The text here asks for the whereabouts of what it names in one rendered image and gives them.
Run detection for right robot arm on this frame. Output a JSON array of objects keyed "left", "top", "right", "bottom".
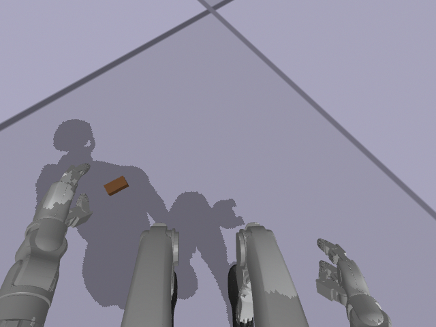
[{"left": 346, "top": 294, "right": 392, "bottom": 327}]

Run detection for left robot arm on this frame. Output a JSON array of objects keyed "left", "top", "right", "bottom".
[{"left": 0, "top": 218, "right": 67, "bottom": 327}]

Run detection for right robot foot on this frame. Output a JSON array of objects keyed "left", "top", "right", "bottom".
[{"left": 228, "top": 264, "right": 254, "bottom": 327}]

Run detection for small box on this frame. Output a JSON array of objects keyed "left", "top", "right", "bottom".
[{"left": 104, "top": 176, "right": 129, "bottom": 196}]

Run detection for right robot hand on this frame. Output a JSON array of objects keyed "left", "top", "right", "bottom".
[{"left": 316, "top": 238, "right": 371, "bottom": 308}]

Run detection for left robot hand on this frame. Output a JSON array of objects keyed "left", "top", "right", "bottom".
[{"left": 33, "top": 163, "right": 93, "bottom": 228}]

